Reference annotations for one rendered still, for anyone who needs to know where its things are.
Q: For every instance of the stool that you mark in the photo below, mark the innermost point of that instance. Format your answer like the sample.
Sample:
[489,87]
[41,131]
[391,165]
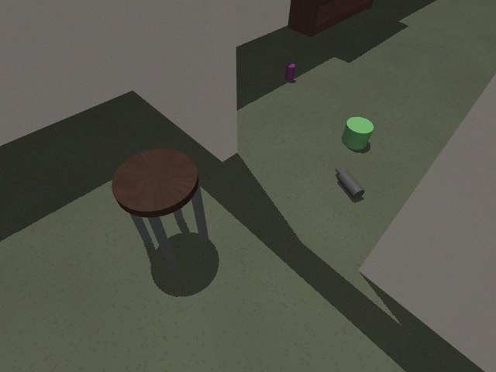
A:
[155,183]

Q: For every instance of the bookshelf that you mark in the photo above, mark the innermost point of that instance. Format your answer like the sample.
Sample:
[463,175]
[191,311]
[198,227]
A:
[310,17]

